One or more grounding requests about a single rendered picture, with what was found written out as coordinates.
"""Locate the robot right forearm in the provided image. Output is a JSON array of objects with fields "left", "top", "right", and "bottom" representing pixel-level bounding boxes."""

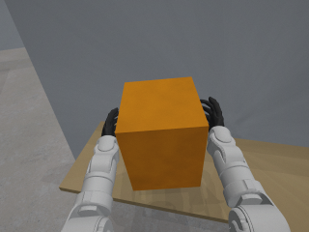
[{"left": 207, "top": 126, "right": 291, "bottom": 232}]

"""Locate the robot left upper arm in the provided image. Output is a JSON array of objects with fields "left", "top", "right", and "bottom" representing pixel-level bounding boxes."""
[{"left": 62, "top": 216, "right": 114, "bottom": 232}]

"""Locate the carton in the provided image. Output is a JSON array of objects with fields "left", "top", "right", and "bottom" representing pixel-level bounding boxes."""
[{"left": 115, "top": 76, "right": 210, "bottom": 191}]

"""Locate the right robot hand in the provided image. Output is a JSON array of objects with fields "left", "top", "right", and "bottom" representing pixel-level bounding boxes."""
[{"left": 200, "top": 97, "right": 225, "bottom": 132}]

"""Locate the left robot hand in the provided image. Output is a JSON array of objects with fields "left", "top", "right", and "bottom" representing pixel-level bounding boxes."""
[{"left": 101, "top": 107, "right": 119, "bottom": 137}]

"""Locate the robot left forearm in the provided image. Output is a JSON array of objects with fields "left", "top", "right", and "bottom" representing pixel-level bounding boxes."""
[{"left": 61, "top": 135, "right": 120, "bottom": 232}]

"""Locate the table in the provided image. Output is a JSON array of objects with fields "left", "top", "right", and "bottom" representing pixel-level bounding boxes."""
[{"left": 59, "top": 121, "right": 309, "bottom": 232}]

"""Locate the robot right upper arm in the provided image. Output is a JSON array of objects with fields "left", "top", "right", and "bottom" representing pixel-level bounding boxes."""
[{"left": 228, "top": 204, "right": 290, "bottom": 232}]

